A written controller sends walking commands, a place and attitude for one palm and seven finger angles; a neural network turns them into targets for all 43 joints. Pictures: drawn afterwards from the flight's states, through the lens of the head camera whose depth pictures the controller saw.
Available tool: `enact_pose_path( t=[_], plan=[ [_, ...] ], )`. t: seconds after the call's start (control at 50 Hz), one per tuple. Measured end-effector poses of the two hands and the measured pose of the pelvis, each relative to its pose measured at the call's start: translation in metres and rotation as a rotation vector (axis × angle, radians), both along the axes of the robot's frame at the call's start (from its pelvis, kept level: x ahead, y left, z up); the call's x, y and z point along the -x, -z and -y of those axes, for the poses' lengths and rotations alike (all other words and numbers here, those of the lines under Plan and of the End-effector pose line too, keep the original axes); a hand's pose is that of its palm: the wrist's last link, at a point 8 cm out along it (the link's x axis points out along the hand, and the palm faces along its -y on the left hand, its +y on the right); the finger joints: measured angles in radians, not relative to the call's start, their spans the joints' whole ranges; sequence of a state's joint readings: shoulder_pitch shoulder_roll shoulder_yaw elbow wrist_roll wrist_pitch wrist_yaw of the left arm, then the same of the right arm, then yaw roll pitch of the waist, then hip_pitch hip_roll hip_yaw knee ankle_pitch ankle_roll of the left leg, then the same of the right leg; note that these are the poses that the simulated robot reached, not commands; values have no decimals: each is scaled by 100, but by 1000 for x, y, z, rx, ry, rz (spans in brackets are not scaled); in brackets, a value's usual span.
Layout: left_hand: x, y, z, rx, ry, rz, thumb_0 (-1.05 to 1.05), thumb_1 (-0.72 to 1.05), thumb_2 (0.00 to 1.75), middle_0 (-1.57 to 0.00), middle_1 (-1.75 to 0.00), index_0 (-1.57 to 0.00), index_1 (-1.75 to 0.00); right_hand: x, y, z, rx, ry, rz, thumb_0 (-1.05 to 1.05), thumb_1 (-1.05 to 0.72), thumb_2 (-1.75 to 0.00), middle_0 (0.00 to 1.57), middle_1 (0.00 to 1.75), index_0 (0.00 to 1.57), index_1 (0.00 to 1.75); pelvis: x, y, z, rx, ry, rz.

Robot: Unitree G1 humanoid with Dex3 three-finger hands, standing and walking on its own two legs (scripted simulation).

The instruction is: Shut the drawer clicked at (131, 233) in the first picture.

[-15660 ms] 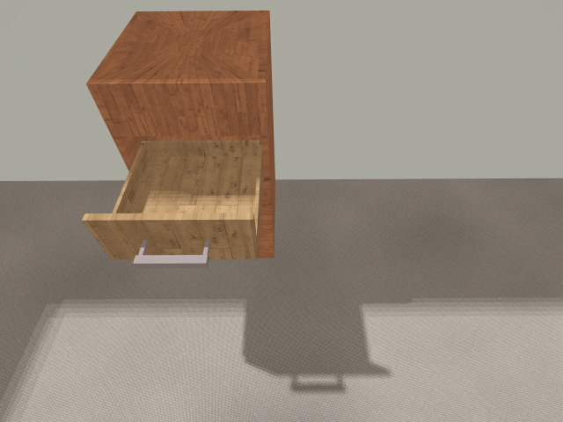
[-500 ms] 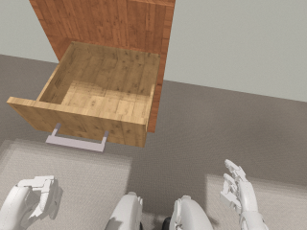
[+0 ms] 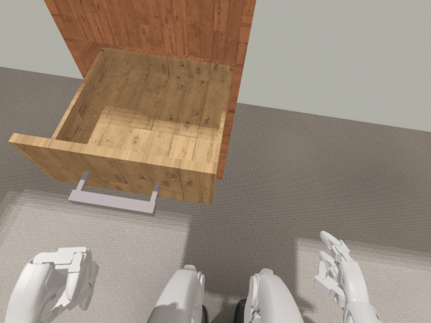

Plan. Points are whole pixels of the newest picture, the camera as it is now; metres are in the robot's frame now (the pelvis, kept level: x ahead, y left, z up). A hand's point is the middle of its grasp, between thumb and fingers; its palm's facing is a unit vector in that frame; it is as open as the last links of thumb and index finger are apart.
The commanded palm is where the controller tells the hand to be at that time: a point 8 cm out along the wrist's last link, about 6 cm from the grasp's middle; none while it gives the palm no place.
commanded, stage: bring the fist close to the handle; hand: left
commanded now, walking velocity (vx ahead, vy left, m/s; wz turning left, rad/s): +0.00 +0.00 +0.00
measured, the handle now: (117, 192) +0.35 +0.24 -0.06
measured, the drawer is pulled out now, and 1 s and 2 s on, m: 0.30 0.30 0.29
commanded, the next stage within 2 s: push the drawer shut in 1.48 s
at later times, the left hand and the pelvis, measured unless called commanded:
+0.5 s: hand (112, 268) +0.20 +0.19 -0.01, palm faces -0.05 -1.00 -0.07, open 3.2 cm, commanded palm +0.18 +0.25 +0.00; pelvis +0.00 -0.03 -0.03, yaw +0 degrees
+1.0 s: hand (121, 248) +0.24 +0.20 -0.06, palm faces -0.06 -1.00 -0.05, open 3.2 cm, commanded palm +0.23 +0.25 -0.05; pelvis -0.01 -0.03 -0.07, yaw -1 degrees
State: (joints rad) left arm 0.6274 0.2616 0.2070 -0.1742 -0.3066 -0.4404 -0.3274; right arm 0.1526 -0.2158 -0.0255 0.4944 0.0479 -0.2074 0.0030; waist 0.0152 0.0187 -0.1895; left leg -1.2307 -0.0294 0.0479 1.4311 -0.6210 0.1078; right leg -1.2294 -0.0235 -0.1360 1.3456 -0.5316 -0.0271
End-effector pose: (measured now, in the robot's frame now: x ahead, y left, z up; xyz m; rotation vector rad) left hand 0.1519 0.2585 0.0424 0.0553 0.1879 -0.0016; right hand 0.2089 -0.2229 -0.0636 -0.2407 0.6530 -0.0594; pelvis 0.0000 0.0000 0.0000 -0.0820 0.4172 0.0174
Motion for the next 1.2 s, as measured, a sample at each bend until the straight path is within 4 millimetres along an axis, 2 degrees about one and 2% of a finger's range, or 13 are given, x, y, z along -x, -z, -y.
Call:
enact_pose_path(
  t=[0.14,0.3,0.44,0.76,1.12,1.2],
  plan=[
    [5,9,5,0,19,4,1,90,90,-139,-160,-140,-160,-13,3,3,16,-36,16,1,-90,-90,20,30,20,30,-2,6,7,6,-7,-11],
    [-12,26,9,0,34,46,1,90,90,-140,-160,-140,-160,-19,15,15,32,-47,17,1,-90,-90,20,30,20,30,0,18,18,7,-9,-33],
    [-27,39,14,-4,54,34,1,90,90,-139,-160,-140,-160,-11,32,29,30,-17,-20,1,-90,-90,20,30,20,30,1,27,26,1,-1,-51],
    [-55,74,6,-7,57,54,1,90,90,-139,-160,-140,-160,16,70,56,56,28,-125,1,-90,-90,20,30,20,30,4,49,38,-3,14,-99],
    [-85,114,3,17,79,83,1,90,90,-140,-160,-140,-160,18,98,50,81,-17,-153,1,-90,-90,20,30,20,30,11,76,29,5,20,-143],
    [-88,114,5,22,88,86,1,90,90,-139,-160,-140,-160,20,102,46,73,-15,-166,1,-90,-90,20,30,20,30,13,78,25,9,20,-146]
  ],
)
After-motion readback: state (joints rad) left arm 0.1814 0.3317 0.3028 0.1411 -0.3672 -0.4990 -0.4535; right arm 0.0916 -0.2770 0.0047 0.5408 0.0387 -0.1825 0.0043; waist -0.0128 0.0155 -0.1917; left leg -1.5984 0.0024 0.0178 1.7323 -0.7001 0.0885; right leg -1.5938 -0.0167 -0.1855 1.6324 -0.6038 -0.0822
